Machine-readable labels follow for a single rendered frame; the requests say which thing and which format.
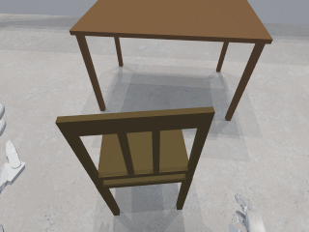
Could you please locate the table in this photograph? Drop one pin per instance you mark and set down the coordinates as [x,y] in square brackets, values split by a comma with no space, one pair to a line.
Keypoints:
[223,21]

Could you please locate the left robot hand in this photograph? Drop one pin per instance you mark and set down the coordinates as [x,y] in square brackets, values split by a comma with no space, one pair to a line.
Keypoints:
[14,167]

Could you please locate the right robot hand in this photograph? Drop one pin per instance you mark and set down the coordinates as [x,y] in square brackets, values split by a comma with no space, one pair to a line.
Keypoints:
[250,221]

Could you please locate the chair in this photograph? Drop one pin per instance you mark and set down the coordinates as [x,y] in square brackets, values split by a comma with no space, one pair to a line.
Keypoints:
[139,148]

